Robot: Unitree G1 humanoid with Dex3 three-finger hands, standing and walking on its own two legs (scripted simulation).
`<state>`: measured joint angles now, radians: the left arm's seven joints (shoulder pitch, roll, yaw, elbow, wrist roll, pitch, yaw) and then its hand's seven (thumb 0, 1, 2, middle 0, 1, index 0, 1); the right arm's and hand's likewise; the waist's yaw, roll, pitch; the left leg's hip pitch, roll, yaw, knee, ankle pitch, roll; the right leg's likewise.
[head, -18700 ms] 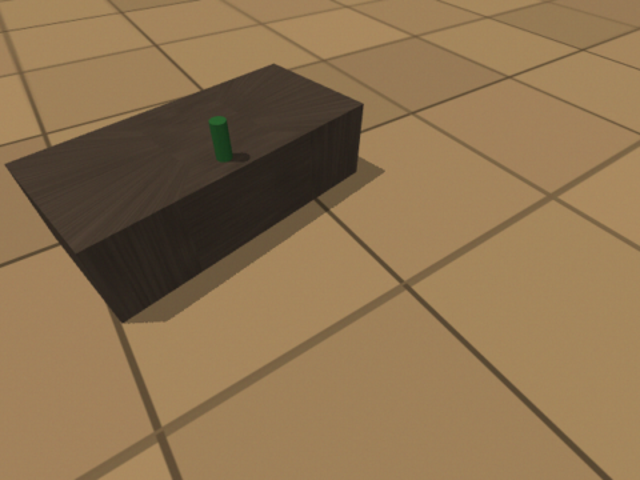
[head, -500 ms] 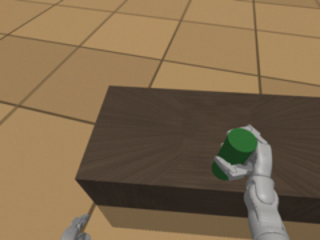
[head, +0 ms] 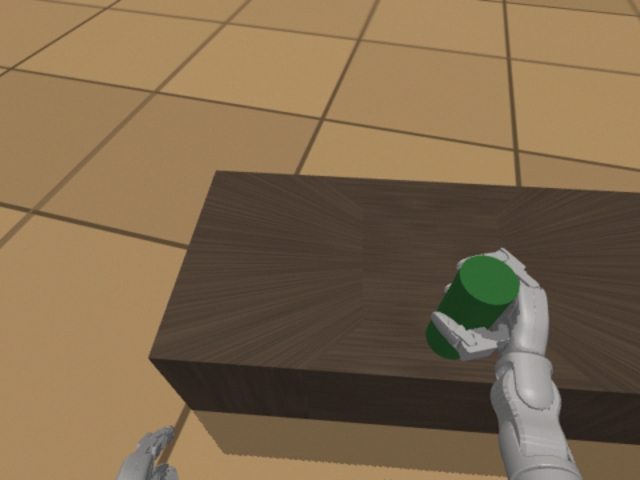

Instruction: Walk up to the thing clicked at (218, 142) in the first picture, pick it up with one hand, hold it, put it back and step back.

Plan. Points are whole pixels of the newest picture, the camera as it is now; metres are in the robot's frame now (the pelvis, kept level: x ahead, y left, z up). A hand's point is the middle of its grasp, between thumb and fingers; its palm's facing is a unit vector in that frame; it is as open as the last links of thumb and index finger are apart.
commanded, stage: hold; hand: right
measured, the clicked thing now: (466, 312) +0.33 -0.17 +0.04
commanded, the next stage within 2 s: crouch in 0.04 s
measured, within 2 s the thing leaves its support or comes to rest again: neither
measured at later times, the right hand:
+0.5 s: hand (460, 309) +0.35 -0.18 +0.00, palm faces +0.20 +0.98 +0.01, open 9.5 cm
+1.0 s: hand (447, 303) +0.43 -0.20 -0.11, palm faces +0.20 +0.98 +0.01, open 9.5 cm
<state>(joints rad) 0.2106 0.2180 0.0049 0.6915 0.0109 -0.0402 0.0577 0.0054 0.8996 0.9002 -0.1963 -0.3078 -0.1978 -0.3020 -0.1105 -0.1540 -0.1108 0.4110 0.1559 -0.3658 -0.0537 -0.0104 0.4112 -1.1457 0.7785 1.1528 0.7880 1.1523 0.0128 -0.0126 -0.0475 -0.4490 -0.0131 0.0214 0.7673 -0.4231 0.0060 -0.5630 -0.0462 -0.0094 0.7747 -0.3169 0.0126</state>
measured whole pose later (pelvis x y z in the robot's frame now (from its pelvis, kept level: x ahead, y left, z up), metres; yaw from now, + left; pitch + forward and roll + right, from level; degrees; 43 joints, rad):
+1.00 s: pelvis -0.02 -0.01 -0.11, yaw +3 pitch +28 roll +4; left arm 0.22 0.24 0.00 0.71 0.06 0.00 -0.02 0.00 0.88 0.92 -0.19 -0.30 -0.18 -0.30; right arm -0.58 -0.32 -0.39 0.93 0.13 -0.59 0.06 -0.01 0.41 -1.16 0.78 1.15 0.79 1.15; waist 0.10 0.00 -0.16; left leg -1.22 -0.05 0.03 1.35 -0.61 0.00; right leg -1.35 -0.09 0.02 1.37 -0.50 0.00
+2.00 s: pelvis -0.05 -0.01 -0.22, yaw +6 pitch +36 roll +6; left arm 0.15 0.24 -0.02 0.69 0.10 0.01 -0.03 0.00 0.87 0.92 -0.19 -0.29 -0.18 -0.30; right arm -0.76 -0.46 -0.49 1.03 0.10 -0.58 0.09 -0.01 0.41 -1.16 0.77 1.16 0.78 1.16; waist 0.12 0.00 -0.18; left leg -1.67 -0.07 0.07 1.76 -0.72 0.01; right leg -1.82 -0.10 0.08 1.77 -0.59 0.01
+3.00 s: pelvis -0.06 +0.00 -0.27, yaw +7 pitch +37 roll +6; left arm 0.15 0.26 -0.01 0.68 0.08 0.03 -0.02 0.00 0.90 0.90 -0.19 -0.30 -0.19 -0.29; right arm -0.80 -0.49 -0.51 0.96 0.11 -0.49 0.11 -0.01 0.34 -0.59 0.89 0.79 0.91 0.78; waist 0.11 0.00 -0.18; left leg -1.82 -0.08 0.08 1.91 -0.74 0.02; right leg -1.96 -0.11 0.09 1.91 -0.60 0.02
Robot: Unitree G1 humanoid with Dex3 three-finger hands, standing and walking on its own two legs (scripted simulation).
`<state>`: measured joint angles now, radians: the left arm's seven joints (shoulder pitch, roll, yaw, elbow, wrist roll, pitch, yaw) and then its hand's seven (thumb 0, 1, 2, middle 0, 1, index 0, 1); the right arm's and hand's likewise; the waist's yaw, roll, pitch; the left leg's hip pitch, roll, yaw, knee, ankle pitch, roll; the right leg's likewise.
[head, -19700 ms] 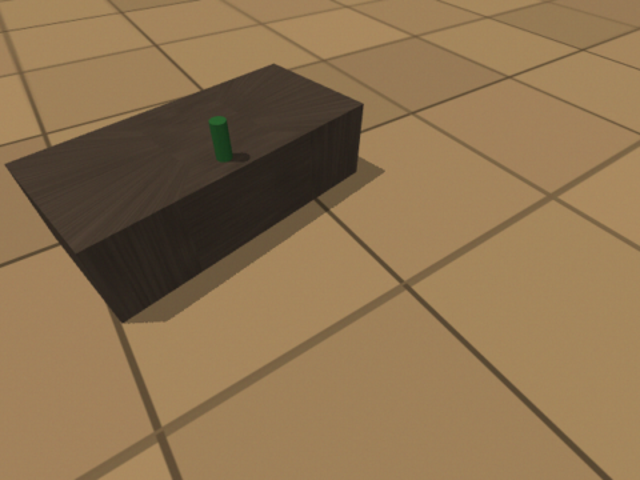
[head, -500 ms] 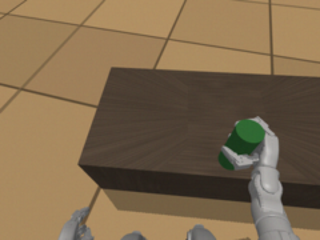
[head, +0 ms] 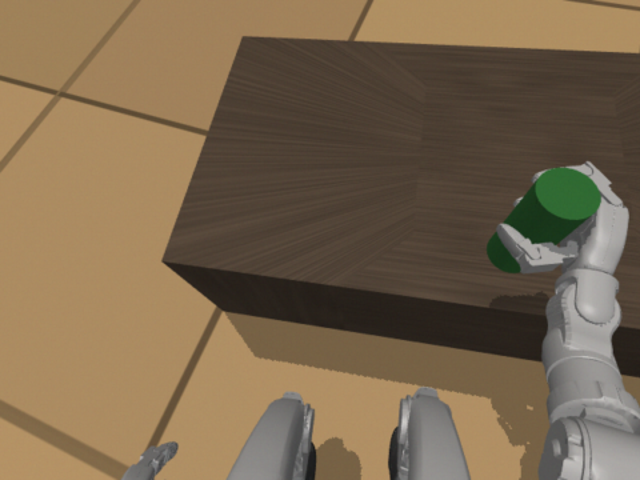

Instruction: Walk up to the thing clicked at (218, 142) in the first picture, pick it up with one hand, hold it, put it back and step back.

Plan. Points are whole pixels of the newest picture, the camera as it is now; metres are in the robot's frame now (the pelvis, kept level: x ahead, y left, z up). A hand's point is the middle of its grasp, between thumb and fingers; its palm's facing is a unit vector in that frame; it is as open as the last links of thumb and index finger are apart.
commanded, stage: crouch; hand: right
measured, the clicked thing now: (534, 227) +0.44 -0.22 -0.01
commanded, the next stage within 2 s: lower in 0.50 s
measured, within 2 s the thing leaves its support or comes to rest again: rests again in 1.28 s
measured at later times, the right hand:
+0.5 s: hand (530, 222) +0.46 -0.24 -0.05, palm faces +0.28 +0.96 +0.00, open 9.5 cm
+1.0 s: hand (512, 241) +0.47 -0.24 -0.13, palm faces +0.27 +0.96 +0.00, open 9.5 cm
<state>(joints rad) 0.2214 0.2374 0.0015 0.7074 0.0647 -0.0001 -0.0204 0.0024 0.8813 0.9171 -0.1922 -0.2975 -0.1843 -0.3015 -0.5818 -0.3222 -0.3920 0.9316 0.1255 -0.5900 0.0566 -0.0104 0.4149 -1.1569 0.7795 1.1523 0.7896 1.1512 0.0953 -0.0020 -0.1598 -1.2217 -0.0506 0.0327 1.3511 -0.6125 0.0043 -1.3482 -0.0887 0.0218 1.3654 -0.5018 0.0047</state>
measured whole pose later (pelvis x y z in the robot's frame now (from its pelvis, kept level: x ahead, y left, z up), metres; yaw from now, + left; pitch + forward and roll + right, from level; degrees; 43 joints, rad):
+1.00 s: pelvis -0.02 +0.00 -0.11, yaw +3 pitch +36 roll +6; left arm 0.15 0.24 -0.02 0.69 0.10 0.01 -0.03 0.00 0.87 0.92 -0.19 -0.29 -0.18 -0.30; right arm -0.76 -0.46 -0.49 1.03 0.10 -0.58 0.09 -0.01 0.41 -1.16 0.77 1.16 0.78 1.16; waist 0.12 0.00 -0.18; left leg -1.67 -0.07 0.07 1.76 -0.72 0.01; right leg -1.82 -0.10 0.08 1.77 -0.59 0.01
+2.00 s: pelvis -0.04 +0.01 -0.15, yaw +4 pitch +37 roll +6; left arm 0.15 0.26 -0.01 0.68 0.08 0.03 -0.02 0.00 0.90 0.90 -0.19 -0.30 -0.19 -0.29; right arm -0.80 -0.49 -0.51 0.96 0.11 -0.49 0.11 -0.01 0.34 -0.59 0.89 0.79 0.91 0.78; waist 0.11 0.00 -0.18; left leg -1.82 -0.08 0.08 1.91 -0.74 0.02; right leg -1.96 -0.11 0.09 1.91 -0.60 0.02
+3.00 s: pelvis +0.00 -0.01 +0.04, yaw +0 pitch +21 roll +6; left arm 0.26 0.24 -0.05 0.64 -0.02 0.08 0.05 0.00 0.88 0.90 -0.20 -0.30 -0.20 -0.30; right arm -0.56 -0.67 -0.45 1.04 -0.04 -0.10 -0.05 -0.02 0.48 -0.07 0.07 0.06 0.07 0.06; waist 0.11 0.00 -0.13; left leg -0.99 -0.07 0.06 1.14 -0.53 0.00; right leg -1.15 -0.10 0.06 1.22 -0.45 0.00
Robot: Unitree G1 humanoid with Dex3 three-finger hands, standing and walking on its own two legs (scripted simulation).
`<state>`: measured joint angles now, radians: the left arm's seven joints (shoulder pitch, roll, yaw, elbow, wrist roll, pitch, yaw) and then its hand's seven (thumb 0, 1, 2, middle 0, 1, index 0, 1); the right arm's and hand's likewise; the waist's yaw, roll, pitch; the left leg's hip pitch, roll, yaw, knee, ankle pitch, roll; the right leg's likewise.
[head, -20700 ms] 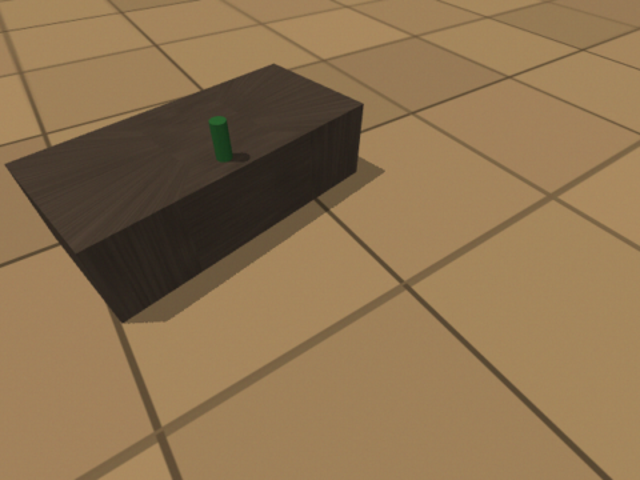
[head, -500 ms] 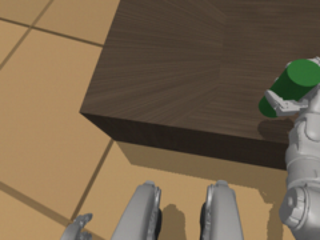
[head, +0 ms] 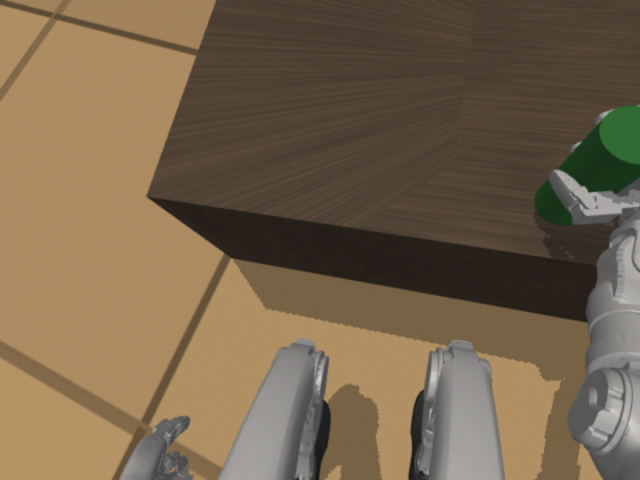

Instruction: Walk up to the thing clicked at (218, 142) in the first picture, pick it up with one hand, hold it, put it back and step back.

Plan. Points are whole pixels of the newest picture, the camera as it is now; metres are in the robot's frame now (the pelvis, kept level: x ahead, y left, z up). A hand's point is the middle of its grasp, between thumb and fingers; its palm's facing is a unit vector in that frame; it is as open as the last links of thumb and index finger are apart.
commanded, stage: lower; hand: right
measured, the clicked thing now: (592, 174) +0.48 -0.27 -0.03
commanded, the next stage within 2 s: loosen in 0.40 s
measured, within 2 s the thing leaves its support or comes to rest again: rests again in 0.28 s
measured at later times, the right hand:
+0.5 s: hand (593, 174) +0.48 -0.27 -0.04, palm faces +0.33 +0.94 +0.00, open 9.5 cm
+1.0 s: hand (591, 173) +0.48 -0.27 -0.04, palm faces +0.33 +0.94 -0.01, open 10.2 cm
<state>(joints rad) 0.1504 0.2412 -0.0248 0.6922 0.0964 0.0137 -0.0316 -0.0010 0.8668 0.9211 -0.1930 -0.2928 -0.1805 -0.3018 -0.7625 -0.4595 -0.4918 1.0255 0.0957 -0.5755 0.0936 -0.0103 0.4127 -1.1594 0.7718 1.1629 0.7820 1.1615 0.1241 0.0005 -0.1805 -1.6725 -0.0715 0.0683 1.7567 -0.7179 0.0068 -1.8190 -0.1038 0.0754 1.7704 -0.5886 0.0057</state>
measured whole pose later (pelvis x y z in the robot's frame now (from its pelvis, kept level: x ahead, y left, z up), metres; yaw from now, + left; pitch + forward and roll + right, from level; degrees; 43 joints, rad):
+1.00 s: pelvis -0.01 +0.01 -0.04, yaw +1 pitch +37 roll +6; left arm 0.15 0.26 -0.01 0.68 0.08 0.03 -0.02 0.00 0.90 0.90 -0.19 -0.30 -0.19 -0.29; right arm -0.80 -0.49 -0.51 0.96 0.11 -0.49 0.11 -0.01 0.34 -0.59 0.89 0.79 0.91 0.78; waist 0.11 0.00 -0.18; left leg -1.82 -0.08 0.08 1.91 -0.74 0.02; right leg -1.96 -0.11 0.09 1.91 -0.60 0.02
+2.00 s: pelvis +0.02 -0.01 +0.15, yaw -3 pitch +21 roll +6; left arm 0.26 0.24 -0.05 0.64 -0.02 0.08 0.05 0.00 0.88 0.90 -0.20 -0.30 -0.20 -0.30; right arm -0.56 -0.67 -0.45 1.04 -0.04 -0.10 -0.05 -0.02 0.48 -0.07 0.07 0.06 0.07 0.06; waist 0.11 0.00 -0.13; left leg -0.99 -0.07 0.06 1.14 -0.53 0.00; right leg -1.15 -0.10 0.06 1.22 -0.45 0.00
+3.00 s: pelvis +0.06 +0.01 +0.20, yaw -9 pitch +9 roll +1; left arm 0.26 0.25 -0.02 0.50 -0.02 -0.14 0.15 0.01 0.90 0.89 -0.20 -0.30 -0.20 -0.29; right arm 0.47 -0.23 -0.02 -0.03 0.07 0.36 -0.03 -0.01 0.49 -0.08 0.07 0.06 0.06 0.06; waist 0.04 -0.04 -0.15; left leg -0.55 -0.02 0.07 0.92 -0.53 0.03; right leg -0.69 -0.05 0.05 0.94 -0.41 0.04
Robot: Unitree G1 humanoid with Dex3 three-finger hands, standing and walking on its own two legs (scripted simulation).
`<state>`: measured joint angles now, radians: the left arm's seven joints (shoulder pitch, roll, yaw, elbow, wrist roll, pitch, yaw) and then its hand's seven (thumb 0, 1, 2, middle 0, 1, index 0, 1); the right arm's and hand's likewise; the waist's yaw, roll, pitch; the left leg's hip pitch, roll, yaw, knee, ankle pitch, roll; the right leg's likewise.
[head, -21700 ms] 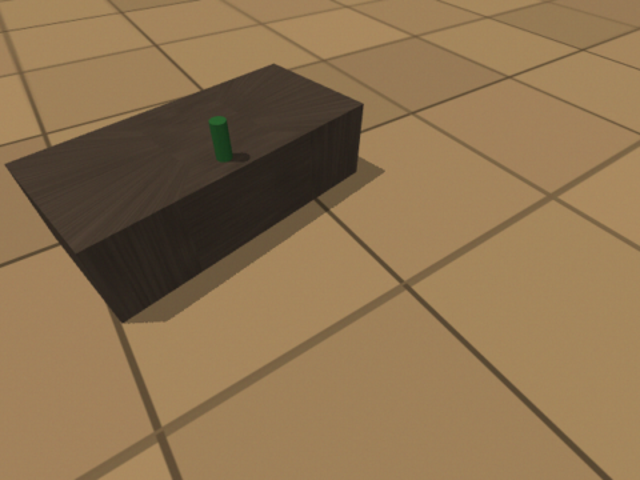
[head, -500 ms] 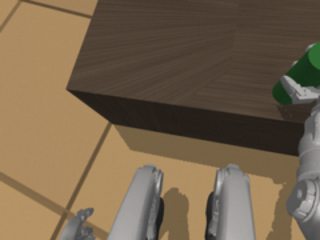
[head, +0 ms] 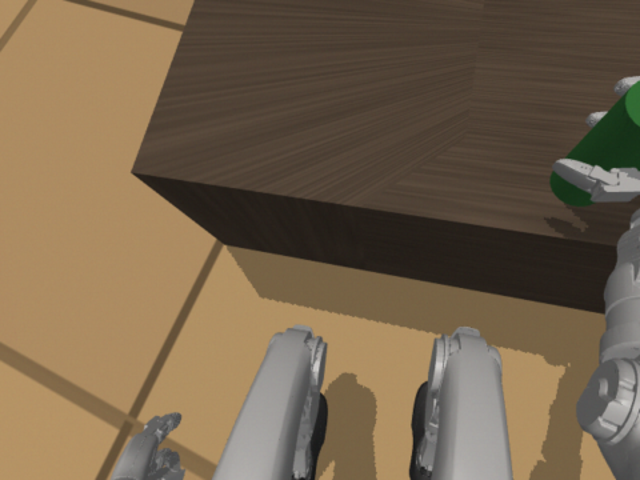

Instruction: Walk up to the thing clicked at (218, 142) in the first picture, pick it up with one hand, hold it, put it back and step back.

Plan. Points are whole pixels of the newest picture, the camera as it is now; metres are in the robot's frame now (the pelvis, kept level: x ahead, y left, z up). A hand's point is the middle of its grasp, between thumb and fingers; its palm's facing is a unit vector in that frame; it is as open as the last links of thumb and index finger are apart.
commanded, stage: open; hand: right
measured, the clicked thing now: (613, 151) +0.49 -0.28 -0.01
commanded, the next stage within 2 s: withdraw in 0.08 s
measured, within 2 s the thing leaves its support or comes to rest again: neither
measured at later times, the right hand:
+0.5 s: hand out of the picture +0.49 -0.33 +0.06, palm faces +0.40 +0.92 -0.03, open 13.6 cm
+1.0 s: hand out of the picture +0.41 -0.41 +0.17, palm faces +0.49 +0.80 -0.34, open 17.1 cm
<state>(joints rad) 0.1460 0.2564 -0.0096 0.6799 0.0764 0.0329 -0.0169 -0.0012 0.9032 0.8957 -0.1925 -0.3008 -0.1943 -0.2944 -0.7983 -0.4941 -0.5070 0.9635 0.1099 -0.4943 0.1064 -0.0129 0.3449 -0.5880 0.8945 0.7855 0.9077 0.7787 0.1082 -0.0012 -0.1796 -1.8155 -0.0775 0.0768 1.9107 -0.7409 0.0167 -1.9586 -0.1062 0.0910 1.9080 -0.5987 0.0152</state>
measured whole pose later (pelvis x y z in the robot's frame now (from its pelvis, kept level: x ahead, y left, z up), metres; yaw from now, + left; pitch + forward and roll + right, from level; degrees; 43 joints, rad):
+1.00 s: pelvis +0.03 -0.02 +0.19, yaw -4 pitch +21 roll +6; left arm 0.26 0.24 -0.05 0.64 -0.02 0.08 0.05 0.00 0.88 0.90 -0.20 -0.30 -0.20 -0.30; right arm -0.56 -0.67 -0.45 1.04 -0.04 -0.10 -0.05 -0.02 0.48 -0.07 0.07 0.06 0.07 0.06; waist 0.11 0.00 -0.13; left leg -0.99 -0.07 0.06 1.14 -0.53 0.00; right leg -1.15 -0.10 0.06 1.22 -0.45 0.00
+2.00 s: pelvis +0.07 +0.01 +0.24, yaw -9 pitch +9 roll +1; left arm 0.26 0.25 -0.02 0.50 -0.02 -0.14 0.15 0.01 0.90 0.89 -0.20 -0.30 -0.20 -0.29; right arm 0.47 -0.23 -0.02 -0.03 0.07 0.36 -0.03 -0.01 0.49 -0.08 0.07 0.06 0.06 0.06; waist 0.04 -0.04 -0.15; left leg -0.55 -0.02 0.07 0.92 -0.53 0.03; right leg -0.69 -0.05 0.05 0.94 -0.41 0.04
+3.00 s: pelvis +0.06 -0.02 +0.24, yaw -8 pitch +10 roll +3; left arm 0.29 0.22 -0.03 0.53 -0.01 -0.21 0.19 0.01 0.89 0.90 -0.20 -0.30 -0.20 -0.30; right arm 0.50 -0.24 -0.02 -0.13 0.06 0.44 -0.03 -0.01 0.56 -0.04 0.06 0.05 0.05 0.04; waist 0.04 -0.05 -0.15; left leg -0.59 -0.01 0.05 0.94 -0.52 0.00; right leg -0.74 -0.04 0.04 0.99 -0.42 0.00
